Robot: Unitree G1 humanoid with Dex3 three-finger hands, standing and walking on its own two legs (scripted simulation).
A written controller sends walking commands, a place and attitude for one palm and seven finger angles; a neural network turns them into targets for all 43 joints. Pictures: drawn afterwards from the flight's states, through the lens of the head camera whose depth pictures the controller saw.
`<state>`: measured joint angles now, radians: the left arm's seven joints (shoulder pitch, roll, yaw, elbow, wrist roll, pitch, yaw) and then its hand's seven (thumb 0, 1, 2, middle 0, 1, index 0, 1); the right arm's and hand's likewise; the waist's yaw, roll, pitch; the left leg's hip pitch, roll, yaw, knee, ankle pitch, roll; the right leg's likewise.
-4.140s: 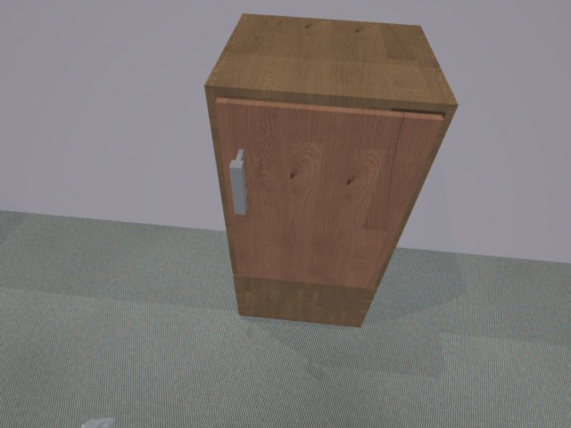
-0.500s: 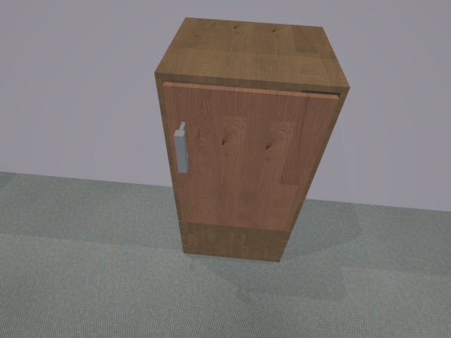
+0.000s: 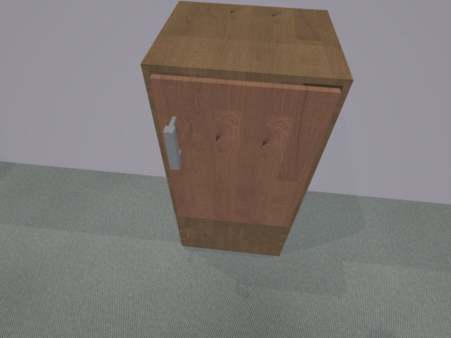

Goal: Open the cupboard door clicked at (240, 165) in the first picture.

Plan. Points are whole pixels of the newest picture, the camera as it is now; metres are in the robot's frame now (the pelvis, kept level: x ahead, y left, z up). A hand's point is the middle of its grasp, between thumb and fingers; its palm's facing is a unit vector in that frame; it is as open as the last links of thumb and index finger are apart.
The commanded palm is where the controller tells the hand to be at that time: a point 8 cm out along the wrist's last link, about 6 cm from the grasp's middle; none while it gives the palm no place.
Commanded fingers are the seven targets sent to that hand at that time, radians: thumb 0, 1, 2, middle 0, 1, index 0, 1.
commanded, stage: come to a stop and stand still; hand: left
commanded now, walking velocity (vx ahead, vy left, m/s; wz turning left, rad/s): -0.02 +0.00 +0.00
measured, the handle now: (174, 143) +0.57 +0.18 -0.03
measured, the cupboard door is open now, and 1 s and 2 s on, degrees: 0 0 0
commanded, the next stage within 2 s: look again from close up in 0.60 s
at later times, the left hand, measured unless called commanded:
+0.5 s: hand out of the picture -0.02 +0.25 -0.16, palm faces +0.01 -0.96 -0.27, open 7.3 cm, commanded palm none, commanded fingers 0.00 0.90 0.90 -0.20 -0.30 -0.20 -0.30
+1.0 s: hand out of the picture -0.01 +0.19 -0.17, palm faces +0.00 -0.98 -0.18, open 7.3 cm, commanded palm none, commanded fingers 0.00 0.90 0.90 -0.20 -0.30 -0.20 -0.30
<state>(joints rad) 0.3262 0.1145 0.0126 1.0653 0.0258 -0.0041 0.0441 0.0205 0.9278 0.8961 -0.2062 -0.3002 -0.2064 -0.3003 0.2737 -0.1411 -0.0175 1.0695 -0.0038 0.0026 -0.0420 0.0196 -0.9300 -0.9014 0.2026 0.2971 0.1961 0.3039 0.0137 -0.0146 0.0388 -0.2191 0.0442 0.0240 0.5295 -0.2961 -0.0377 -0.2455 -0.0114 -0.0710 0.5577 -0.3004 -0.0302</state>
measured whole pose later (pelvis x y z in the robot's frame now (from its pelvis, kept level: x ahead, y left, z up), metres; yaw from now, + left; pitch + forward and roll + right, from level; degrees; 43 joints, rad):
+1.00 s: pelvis -0.01 +0.02 +0.00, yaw +0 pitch +1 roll +1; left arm 0.30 0.14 -0.02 1.09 0.02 -0.01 0.02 0.01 0.92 0.90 -0.21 -0.30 -0.21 -0.30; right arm 0.29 -0.16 0.00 1.07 -0.01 -0.02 -0.01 0.01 -0.91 -0.90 0.20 0.30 0.20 0.30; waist 0.00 0.00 0.02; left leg -0.24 0.01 0.04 0.48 -0.25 0.00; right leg -0.27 0.00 0.01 0.51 -0.26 -0.01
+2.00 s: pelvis -0.05 +0.01 -0.09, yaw +3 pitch +14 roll -2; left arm 0.21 0.31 0.21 0.10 -0.30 -0.28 -0.47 0.01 0.29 0.63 -0.25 -0.70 -0.25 -0.70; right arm 0.21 -0.18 0.04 0.56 0.04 -0.20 -0.05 0.02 -0.90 -0.90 0.21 0.30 0.20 0.30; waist -0.01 0.03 -0.12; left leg -0.94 0.03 -0.06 1.22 -0.52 -0.03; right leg -0.91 0.01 -0.08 1.17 -0.51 -0.03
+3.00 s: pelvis -0.02 +0.03 -0.07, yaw +2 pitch +15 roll -3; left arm -0.01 0.46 0.44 0.40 -0.38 -0.25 -0.60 -0.01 -0.49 0.30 -0.30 -1.20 -0.30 -1.20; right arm 0.29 -0.28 0.03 0.53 0.04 -0.19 -0.06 0.01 -0.90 -0.90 0.21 0.30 0.20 0.30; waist -0.02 0.02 -0.12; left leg -0.85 0.03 -0.03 1.08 -0.50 0.01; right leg -0.81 0.01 -0.06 1.01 -0.47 0.00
